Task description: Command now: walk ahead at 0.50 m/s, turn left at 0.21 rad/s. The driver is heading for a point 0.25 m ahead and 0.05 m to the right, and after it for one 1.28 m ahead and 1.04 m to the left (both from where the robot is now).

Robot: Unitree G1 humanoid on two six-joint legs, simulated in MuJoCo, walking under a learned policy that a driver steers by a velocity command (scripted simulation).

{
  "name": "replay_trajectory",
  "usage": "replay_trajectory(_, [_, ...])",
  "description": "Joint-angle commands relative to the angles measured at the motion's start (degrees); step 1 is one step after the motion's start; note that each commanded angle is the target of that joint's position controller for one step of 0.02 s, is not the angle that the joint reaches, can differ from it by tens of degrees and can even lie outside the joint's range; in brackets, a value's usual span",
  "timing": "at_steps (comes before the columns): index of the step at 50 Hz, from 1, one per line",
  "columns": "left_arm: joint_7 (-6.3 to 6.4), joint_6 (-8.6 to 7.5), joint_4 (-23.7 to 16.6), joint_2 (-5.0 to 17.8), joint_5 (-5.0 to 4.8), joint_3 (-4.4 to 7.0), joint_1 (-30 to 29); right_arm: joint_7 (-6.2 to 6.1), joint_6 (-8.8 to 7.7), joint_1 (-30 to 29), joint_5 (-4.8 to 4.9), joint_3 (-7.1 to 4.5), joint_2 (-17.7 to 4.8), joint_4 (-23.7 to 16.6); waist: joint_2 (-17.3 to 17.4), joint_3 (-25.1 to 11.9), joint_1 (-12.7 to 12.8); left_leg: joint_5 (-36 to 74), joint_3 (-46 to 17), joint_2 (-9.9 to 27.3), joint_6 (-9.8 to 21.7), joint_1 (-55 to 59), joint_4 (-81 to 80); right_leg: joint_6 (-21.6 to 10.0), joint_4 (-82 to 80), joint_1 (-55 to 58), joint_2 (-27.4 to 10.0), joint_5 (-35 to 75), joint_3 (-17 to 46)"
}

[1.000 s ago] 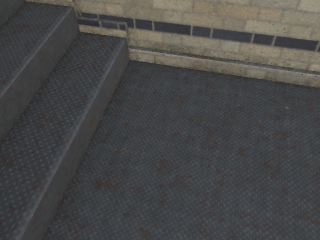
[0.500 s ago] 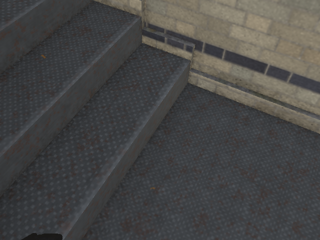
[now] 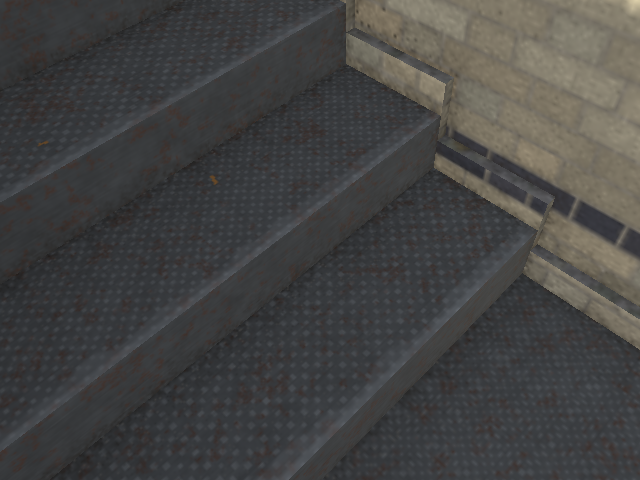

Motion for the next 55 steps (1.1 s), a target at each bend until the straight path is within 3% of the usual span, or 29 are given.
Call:
replay_trajectory(1, [0.01, -1.05, -2.15, 7.68, -0.72, 1.54, -1.66, 0.61, -0.57, -3.35, -0.02, 0.55, -1.71, -3.66, -10.64, -1.65, -0.6, 5.01, 3.21, 2.54, -1.15, -0.15, -11.01, -7.65, -9.61, 2.72, -12.12, 16.01, 8.38])
replay_trajectory(5, [0.27, -0.26, 0.15, 8.9, -0.88, 1.61, 0.09, 0.35, -0.63, -5.81, 0.84, 1.26, -1.27, -3.14, -10.46, -1.11, -0.17, 9.82, 7.09, 0.87, -0.41, 7.77, -20.53, -5.44, -4.4, 3.07, -12.49, 34.0, 3.02])
replay_trajectory(7, [0.99, -0.24, 0.03, 9.47, -1.74, 1.62, -1.49, -0.43, -1.17, 0.58, 0.08, 0.66, -2.6, -0.57, -8.73, -5.29, -3.35, 13.77, 7.89, -2.06, 1.13, 17.16, -24.42, -3.6, 6.56, 2.64, -10.55, 44.47, -0.64])
replay_trajectory(8, [1.56, -0.19, -0.02, 9.09, -1.94, 1.41, -0.91, -0.86, -1.85, 4.73, -0.62, -0.13, -4.35, 0.78, -6.64, -6.93, -5.09, 17.61, 6.39, -2.18, 2.2, 22.99, -27.9, -1.67, 15.07, 0.21, -8.64, 39.68, -2.09])
replay_trajectory(9, [1.69, -0.16, -1.5, 8.27, -1.58, 0.97, -0.83, -1.35, -2.27, 10.26, -1.11, -1.33, -8.37, 1.69, -0.75, -9.75, -7.58, 33.39, -3.49, 6.76, 4.92, 31.85, -29.28, 1.02, 28.95, -8.52, -6.27, 21.34, -4.7])
replay_trajectory(10, [1.62, 0.61, -3.17, 2.68, -0.93, -0.25, 5.77, -2.03, -1.98, 11.07, -0.07, -2.25, -13.5, 0.51, 10.78, -14.43, -2.57, 67.38, -23.36, 24.22, 13.28, 37.38, -26.88, 3.14, 47.09, -17.09, 0.75, -23.94, -3.95])
replay_trajectory(11, [2.22, 2.37, -1.65, 6.5, -0.32, 0.39, 6.81, -1.92, -1.0, 11.96, 3.24, -3.09, -13.04, 0.78, 6.35, -18.59, -5.04, 60.65, -24.7, 24.97, 18.71, 36.36, -28.55, 2.86, 51.01, -18.58, -0.01, -23.66, 2.37])
replay_trajectory(13, [1.87, 3.24, -2.69, 6.96, 0.28, 0.54, -0.73, -2.32, 0.15, 2.91, 2.54, -1.47, -6.97, -0.92, 2.23, -6.07, -3.18, 47.35, -17.62, 17.33, 16.51, 25.84, -32.95, 3.4, 50.41, -22.77, -2.84, -17.83, 3.35])
replay_trajectory(14, [1.78, 3.56, -2.91, 7.05, 0.5, 0.58, -1.93, -2.58, 0.45, 0.99, 2.35, -1.04, -5.71, -1.03, 1.36, -4.26, -1.88, 48.34, -15.26, 14.63, 14.68, 22.89, -33.83, 3.97, 47.73, -21.69, -3.73, -15.18, 3.73])
replay_trajectory(16, [1.39, 4.99, -3.0, 5.96, 0.77, 0.13, -0.67, -2.87, 0.05, 1.09, 2.55, -1.15, -5.14, -0.58, 0.48, -6.66, -0.27, 54.63, -12.0, 12.25, 12.09, 20.08, -32.78, 5.08, 46.23, -16.94, -2.94, -11.94, 3.17])
replay_trajectory(18, [1.6, 5.97, -3.49, 5.25, 0.51, -0.06, -0.74, -2.84, -0.6, 2.11, 2.31, -1.68, -6.38, 0.16, 0.73, -8.98, 0.14, 55.51, -11.74, 11.5, 11.0, 20.31, -32.22, 5.54, 44.42, -16.28, -2.04, -11.09, 3.22])
replay_trajectory(21, [2.64, 7.06, -5.14, 6.14, 0.14, 0.24, -5.22, -2.64, 0.84, 1.84, 1.24, -2.19, -7.42, -0.21, 2.44, -7.25, -0.92, 41.45, -14.78, 10.68, 10.83, 17.88, -34.03, 5.49, 38.43, -17.21, -1.54, -11.79, 3.26])
replay_trajectory(24, [3.36, 7.89, -6.75, 5.55, 0.11, 0.09, -8.91, -2.86, 1.67, 2.76, 1.06, -2.6, -7.74, 0.09, 3.82, -6.43, -2.13, 26.78, -18.72, 9.91, 9.42, 17.4, -35.71, 4.99, 33.04, -17.04, -0.57, -10.93, 3.89])
replay_trajectory(29, [3.96, 7.12, -8.25, 5.97, -0.86, 0.04, -11.07, -2.71, 2.65, 2.46, 0.58, -3.2, -7.71, 0.28, 4.99, -5.33, -3.11, 20.25, -24.71, 8.93, 8.65, 17.93, -35.68, 3.67, 24.12, -13.38, 1.88, -12.33, 4.72])
replay_trajectory(30, [4.55, 5.43, -9.48, 5.44, -2.81, 0.31, -15.68, -4.07, 2.12, -2.02, 4.28, -2.91, -7.4, -2.69, 2.81, -4.95, -3.1, 15.59, -30.28, 9.91, 9.46, 19.01, -36.91, 5.39, 18.79, -13.18, 2.1, -12.04, 9.9])
replay_trajectory(32, [4.51, 3.56, -8.03, 6.85, -3.0, 0.75, -11.5, -4.74, 2.2, -4.07, 3.9, -3.41, -8.78, -3.09, 3.52, -5.66, -0.62, 15.27, -30.59, 9.05, 8.32, 20.63, -36.0, 4.96, 8.37, -8.01, 1.61, -7.63, 9.94])
replay_trajectory(33, [4.25, 3.04, -6.31, 7.68, -3.31, 1.34, -7.83, -4.95, 2.51, -4.67, 4.32, -3.37, -8.3, -3.43, 4.07, -5.63, 1.16, 14.0, -28.34, 6.43, 6.71, 18.13, -34.8, 4.32, -0.54, -1.74, 1.37, -1.17, 7.88])
replay_trajectory(34, [4.19, 2.97, -5.38, 9.61, -2.89, 2.07, -6.97, -4.98, 2.74, -2.13, 4.49, -2.96, -6.14, -3.09, 0.05, -6.2, 0.12, 3.02, -23.88, 2.42, 3.66, 11.9, -29.84, 2.77, -3.1, 5.87, -2.89, 4.08, 9.63])
replay_trajectory(35, [4.18, 3.43, -6.21, 13.65, -0.58, 2.7, -8.03, -5.03, 2.64, 0.06, 4.32, -2.38, -3.18, -4.01, -14.2, -5.91, -1.96, -11.74, -11.74, -5.67, -0.37, -0.98, -15.06, -4.49, -4.2, 11.41, -15.64, 12.15, 23.06])
replay_trajectory(36, [3.84, 3.34, -7.92, 11.84, 1.99, 2.36, -11.1, -5.38, 2.1, 1.78, 4.51, -3.95, -8.25, -3.56, -17.17, -5.1, -1.58, -20.49, -6.18, -7.28, -4.4, -2.45, 1.04, -13.11, -6.24, 2.57, -24.11, 21.31, 30.24])
replay_trajectory(37, [3.88, 3.08, -9.52, 8.83, 1.47, 1.39, -15.29, -5.22, 2.27, 3.87, 3.83, -5.06, -11.41, -2.81, -12.49, -3.95, -3.88, -17.37, -5.63, -3.62, -6.32, -1.43, 11.06, -13.75, -5.72, -0.22, -23.73, 23.23, 26.49])
replay_trajectory(39, [3.84, 3.02, -10.62, 5.94, 0.19, 0.59, -19.43, -5.46, 3.69, 5.11, 3.57, -5.14, -9.36, -1.15, -7.16, -2.69, -4.8, -10.14, -3.97, -2.45, -7.76, -2.45, 19.87, -9.16, -3.21, -0.82, -15.73, 17.45, 15.8])
replay_trajectory(40, [3.96, 3.25, -10.52, 5.73, -0.43, 0.32, -19.4, -5.39, 4.25, 5.09, 3.52, -4.68, -7.7, -1.54, -7.02, -1.91, -4.44, -8.21, -3.23, -2.28, -8.66, -3.52, 23.53, -9.13, -2.84, -1.31, -14.49, 18.77, 13.03])
replay_trajectory(42, [4.55, 3.9, -9.73, 6.41, -0.09, 0.19, -16.79, -5.14, 3.81, -0.06, 4.38, -3.86, -5.98, -4.55, -7.65, -0.32, -2.67, -3.65, -1.02, -0.53, -9.75, -5.92, 17.91, -10.09, -3.39, 0.02, -11.8, 18.1, 8.67])
replay_trajectory(43, [4.82, 4.47, -9.52, 7.06, 0.44, 0.35, -14.78, -4.92, 3.42, -2.72, 4.18, -3.43, -5.66, -6.0, -8.25, -1.0, -1.1, -2.1, -0.05, 0.64, -10.43, -7.99, 14.55, -10.93, -3.24, 3.49, -11.97, 19.18, 8.42])
replay_trajectory(45, [4.92, 5.23, -9.4, 8.77, 0.31, 1.14, -12.28, -4.61, 3.17, -5.31, 4.05, -2.61, -4.87, -7.9, -8.77, -3.08, 0.52, -2.91, 0.15, 2.51, -11.31, -9.14, 9.87, -12.69, -3.2, 8.82, -14.92, 22.03, 10.0])
replay_trajectory(49, [4.33, 5.54, -10.56, 10.88, -0.5, 2.38, -13.57, -3.6, 2.83, -6.42, 3.87, -1.36, -4.44, -10.14, -9.63, -5.0, 0.5, -5.29, 3.02, 5.72, -10.84, -2.85, 1.19, -13.27, -3.2, 7.76, -16.8, 22.99, 7.09])
replay_trajectory(51, [3.94, 5.12, -10.83, 11.58, -0.98, 2.91, -14.34, -3.19, 2.85, -6.29, 3.65, -0.75, -3.59, -10.92, -11.02, -4.96, 0.0, -5.93, 4.83, 5.9, -9.51, 1.98, -4.67, -13.07, -3.48, 5.39, -17.36, 23.84, 5.47])
replay_trajectory(55, [3.22, 5.54, -10.6, 12.27, -1.34, 3.38, -13.61, -1.37, 2.62, -3.58, 3.94, -1.34, -5.18, -10.78, -10.55, -6.56, -1.19, -0.44, 6.94, 5.06, -4.52, 9.46, -19.88, -10.74, 0.67, 5.82, -17.83, 22.13, 3.48])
